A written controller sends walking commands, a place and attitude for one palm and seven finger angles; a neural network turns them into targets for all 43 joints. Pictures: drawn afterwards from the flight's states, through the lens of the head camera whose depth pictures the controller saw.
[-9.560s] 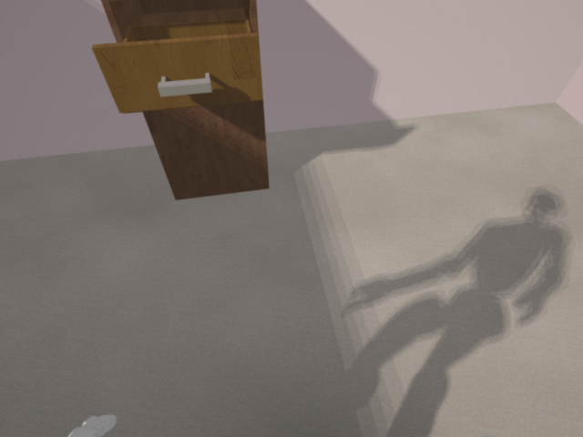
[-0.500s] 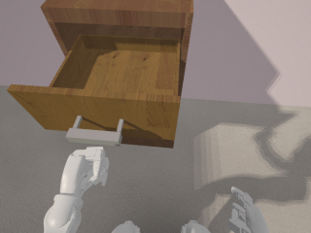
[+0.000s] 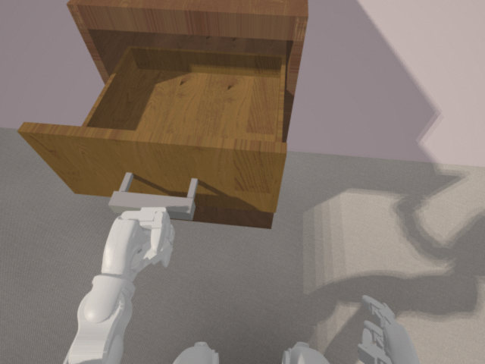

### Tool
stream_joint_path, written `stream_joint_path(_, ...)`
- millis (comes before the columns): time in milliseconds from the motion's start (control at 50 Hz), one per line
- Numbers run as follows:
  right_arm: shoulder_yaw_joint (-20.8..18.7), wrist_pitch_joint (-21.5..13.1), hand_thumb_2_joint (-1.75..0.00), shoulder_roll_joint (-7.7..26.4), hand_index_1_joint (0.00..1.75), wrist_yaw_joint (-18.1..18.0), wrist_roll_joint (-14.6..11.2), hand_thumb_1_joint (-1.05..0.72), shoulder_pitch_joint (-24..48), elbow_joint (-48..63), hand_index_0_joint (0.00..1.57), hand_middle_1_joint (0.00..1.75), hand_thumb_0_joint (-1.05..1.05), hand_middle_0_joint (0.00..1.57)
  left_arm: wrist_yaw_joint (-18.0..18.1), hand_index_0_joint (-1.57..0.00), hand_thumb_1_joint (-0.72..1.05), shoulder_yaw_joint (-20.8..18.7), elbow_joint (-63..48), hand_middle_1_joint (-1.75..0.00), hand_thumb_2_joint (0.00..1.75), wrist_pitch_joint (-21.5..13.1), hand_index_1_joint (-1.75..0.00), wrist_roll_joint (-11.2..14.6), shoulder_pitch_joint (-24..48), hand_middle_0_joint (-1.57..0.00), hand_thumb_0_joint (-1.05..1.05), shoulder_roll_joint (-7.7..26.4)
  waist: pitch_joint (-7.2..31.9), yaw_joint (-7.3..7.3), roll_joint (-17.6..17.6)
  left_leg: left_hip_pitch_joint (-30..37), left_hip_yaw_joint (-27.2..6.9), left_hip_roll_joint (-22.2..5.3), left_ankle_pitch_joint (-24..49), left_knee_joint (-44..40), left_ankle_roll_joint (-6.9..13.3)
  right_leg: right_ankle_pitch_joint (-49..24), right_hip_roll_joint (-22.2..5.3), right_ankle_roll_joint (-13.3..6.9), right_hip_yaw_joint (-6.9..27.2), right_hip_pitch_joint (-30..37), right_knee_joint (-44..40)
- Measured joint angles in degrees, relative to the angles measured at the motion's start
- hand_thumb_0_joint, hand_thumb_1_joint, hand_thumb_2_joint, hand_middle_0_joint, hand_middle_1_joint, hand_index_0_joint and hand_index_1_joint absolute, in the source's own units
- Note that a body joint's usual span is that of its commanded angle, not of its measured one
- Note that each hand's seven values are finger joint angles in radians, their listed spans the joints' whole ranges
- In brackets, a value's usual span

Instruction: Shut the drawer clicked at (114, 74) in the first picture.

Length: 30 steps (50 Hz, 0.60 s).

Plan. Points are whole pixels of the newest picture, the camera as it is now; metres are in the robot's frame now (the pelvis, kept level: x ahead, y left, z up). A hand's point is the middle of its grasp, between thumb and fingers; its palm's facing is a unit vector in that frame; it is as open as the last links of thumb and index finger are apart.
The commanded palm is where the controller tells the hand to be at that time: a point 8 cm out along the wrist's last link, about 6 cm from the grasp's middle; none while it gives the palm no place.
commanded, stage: push the drawer shut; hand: left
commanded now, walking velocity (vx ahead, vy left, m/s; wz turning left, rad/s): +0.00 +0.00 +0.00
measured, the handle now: (157, 193) +0.37 +0.16 +0.05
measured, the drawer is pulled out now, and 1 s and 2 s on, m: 0.28 0.14 0.02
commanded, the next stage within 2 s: none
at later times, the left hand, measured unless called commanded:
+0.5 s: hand (184, 203) +0.36 +0.11 +0.05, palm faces -0.09 -0.99 -0.04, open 3.2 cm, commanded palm +0.35 +0.16 +0.05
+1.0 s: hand (192, 172) +0.42 +0.11 +0.05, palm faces -0.07 -1.00 -0.05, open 3.2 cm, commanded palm +0.41 +0.16 +0.05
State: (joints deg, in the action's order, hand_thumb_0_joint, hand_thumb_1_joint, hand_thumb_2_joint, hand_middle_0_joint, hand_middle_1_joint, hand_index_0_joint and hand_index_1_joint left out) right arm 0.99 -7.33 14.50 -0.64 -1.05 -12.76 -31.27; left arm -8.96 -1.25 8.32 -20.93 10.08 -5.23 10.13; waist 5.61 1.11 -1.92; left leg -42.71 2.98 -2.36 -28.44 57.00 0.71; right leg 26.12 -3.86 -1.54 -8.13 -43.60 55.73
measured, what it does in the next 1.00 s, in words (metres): stands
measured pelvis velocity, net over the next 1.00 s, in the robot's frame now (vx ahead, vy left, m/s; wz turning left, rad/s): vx -0.01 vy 0.00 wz -0.02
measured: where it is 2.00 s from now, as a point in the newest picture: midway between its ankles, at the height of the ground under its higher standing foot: outside the picture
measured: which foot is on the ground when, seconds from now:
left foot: down 0.00-1.00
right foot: down 0.00-1.00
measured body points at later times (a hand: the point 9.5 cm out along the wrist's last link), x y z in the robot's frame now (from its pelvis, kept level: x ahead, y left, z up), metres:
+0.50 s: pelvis -0.01 +0.01 +0.00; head +0.08 +0.00 +0.45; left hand +0.36 +0.17 +0.05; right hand +0.11 -0.25 -0.11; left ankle -0.01 +0.11 -0.68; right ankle +0.01 -0.10 -0.68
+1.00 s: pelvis -0.01 +0.00 +0.00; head +0.09 -0.01 +0.44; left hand +0.42 +0.16 +0.05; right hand +0.07 -0.26 -0.12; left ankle -0.01 +0.11 -0.68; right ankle +0.01 -0.10 -0.68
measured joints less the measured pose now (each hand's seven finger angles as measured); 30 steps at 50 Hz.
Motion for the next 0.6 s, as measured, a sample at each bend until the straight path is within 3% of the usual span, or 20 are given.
stream_joint_path(260, 0.0, 1.2, -0.90, 0.1, 0.30, 0.1, -0.1, -0.91, -0.2, -2.3, 0.20, 0.30, 0.01, 0.20, 2.7, -1.40, 0.87, -0.2, 10.5, -1.60, 0.94, 1.4, -1.60, -1.0, 12.9, -1.40, -0.03, -0.1, -0.5, 0.59, 0.0, -0.7, 0.4, 0.3, 1.1, -0.8, 0.4, -1.3, -0.2, 0.3, 0.4, -0.8, -0.8)
stream_joint_path(600, -0.8, 3.4, -0.90, 0.3, 0.30, 1.0, 0.2, -0.91, -2.5, -4.3, 0.20, 0.30, 0.01, 0.20, 6.0, -1.40, 0.95, -1.3, 22.0, -1.60, 0.97, -1.5, -1.60, -2.8, 23.2, -1.40, -0.02, -0.9, -0.4, 1.50, 0.2, -1.1, 1.1, 0.2, 1.5, -1.7, 0.5, -1.8, 0.0, 0.3, 1.2, -1.8, -1.3)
